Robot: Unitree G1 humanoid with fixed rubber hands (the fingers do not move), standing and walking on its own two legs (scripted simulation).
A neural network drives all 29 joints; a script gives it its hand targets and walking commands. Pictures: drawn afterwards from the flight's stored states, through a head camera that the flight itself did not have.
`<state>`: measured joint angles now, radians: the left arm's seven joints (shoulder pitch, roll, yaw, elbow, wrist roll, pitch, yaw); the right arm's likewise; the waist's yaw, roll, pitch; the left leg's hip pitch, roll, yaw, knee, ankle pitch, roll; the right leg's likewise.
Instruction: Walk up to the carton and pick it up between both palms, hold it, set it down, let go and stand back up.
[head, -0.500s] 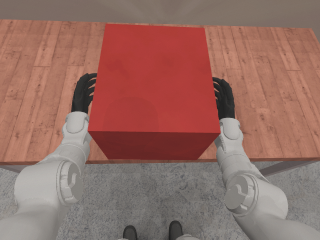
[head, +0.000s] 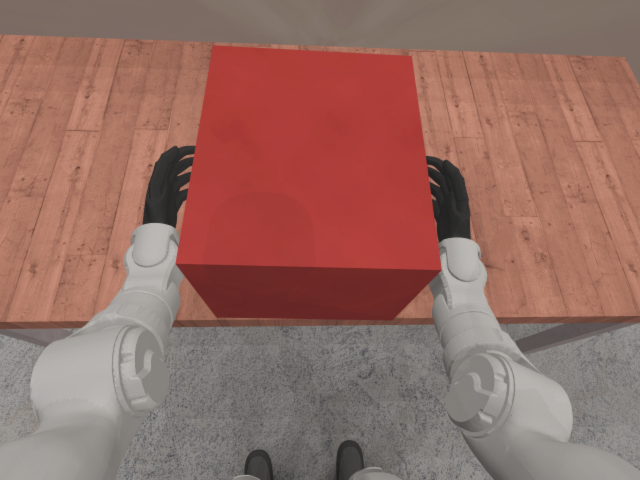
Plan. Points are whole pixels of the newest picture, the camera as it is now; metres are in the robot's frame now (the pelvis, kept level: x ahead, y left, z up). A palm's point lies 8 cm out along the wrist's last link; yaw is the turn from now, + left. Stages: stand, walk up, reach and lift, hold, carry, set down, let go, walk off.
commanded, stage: set down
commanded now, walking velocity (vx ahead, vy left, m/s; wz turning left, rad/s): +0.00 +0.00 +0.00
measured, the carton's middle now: (309, 193) +0.50 -0.02 -0.04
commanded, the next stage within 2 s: none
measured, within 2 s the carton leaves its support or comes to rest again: neither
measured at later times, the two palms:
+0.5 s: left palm (163, 198) +0.46 +0.17 +0.02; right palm (465, 216) +0.42 -0.21 +0.01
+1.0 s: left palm (140, 189) +0.47 +0.19 +0.03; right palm (494, 200) +0.44 -0.25 +0.02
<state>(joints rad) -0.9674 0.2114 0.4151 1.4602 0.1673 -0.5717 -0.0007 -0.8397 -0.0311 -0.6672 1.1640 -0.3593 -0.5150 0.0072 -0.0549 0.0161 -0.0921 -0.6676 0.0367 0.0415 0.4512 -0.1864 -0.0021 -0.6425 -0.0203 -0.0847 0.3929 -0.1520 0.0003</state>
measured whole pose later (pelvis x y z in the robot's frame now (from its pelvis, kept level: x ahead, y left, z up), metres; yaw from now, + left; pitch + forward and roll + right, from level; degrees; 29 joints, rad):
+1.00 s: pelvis -0.04 -0.01 -0.06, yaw -3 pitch +34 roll -1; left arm -1.25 0.38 -0.30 1.60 -0.51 -0.37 -0.03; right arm -1.14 -0.37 0.18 1.42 0.54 -0.29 0.01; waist -0.01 0.01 -0.32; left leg -1.14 0.06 0.02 0.85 -0.30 -0.02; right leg -1.14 0.00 -0.05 0.81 -0.26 -0.01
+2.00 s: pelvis -0.03 -0.01 +0.00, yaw -2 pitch +16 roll -1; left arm -0.99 0.42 -0.14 1.35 -0.37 -0.18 -0.06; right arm -0.89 -0.41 0.23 1.23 0.57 -0.15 -0.01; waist -0.01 -0.02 -0.17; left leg -0.59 0.04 0.01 0.51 -0.20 -0.02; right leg -0.59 0.01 -0.05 0.46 -0.15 -0.01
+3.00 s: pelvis -0.01 +0.00 +0.00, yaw -3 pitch +5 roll -1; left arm -0.24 0.35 -0.02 0.91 -0.32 -0.42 -0.07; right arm -0.20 -0.30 0.10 0.92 0.39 -0.46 -0.01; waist -0.01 -0.02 -0.06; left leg -0.34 0.03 0.00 0.54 -0.28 -0.02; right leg -0.35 0.01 -0.02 0.50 -0.23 0.00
